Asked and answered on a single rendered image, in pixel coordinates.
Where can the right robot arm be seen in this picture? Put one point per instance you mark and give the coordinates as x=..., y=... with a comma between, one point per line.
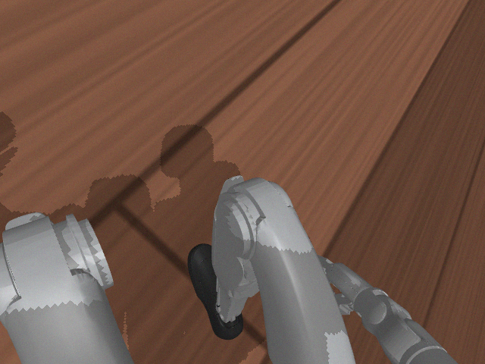
x=403, y=340

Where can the right robot foot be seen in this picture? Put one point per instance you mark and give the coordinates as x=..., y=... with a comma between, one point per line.
x=204, y=281

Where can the right robot hand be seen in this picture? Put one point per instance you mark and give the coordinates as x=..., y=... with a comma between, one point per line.
x=347, y=281

